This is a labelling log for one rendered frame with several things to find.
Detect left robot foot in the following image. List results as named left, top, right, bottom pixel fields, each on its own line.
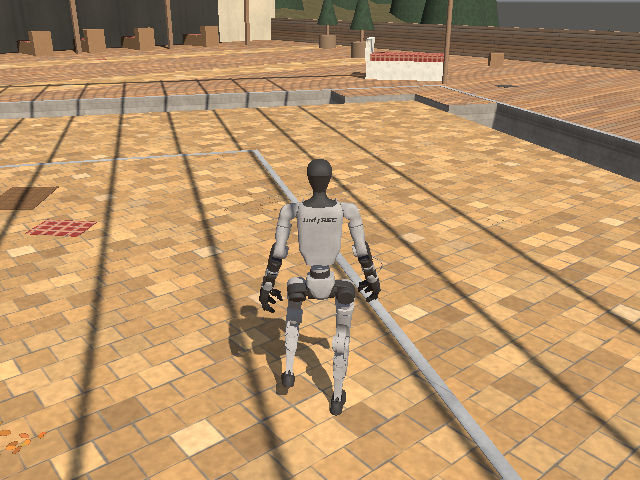
left=281, top=370, right=295, bottom=387

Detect robot left upper arm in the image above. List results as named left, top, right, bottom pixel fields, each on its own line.
left=273, top=202, right=299, bottom=259

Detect robot left hand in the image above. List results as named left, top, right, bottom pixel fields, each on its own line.
left=259, top=287, right=283, bottom=313

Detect robot left forearm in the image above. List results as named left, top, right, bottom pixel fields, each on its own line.
left=261, top=243, right=282, bottom=291

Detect robot right forearm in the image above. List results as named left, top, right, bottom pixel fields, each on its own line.
left=358, top=241, right=378, bottom=283

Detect left robot shin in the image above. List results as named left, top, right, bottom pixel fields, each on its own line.
left=285, top=308, right=299, bottom=375

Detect robot right hand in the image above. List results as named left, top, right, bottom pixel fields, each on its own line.
left=358, top=278, right=381, bottom=302

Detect robot right upper arm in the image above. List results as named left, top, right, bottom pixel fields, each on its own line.
left=340, top=202, right=368, bottom=257

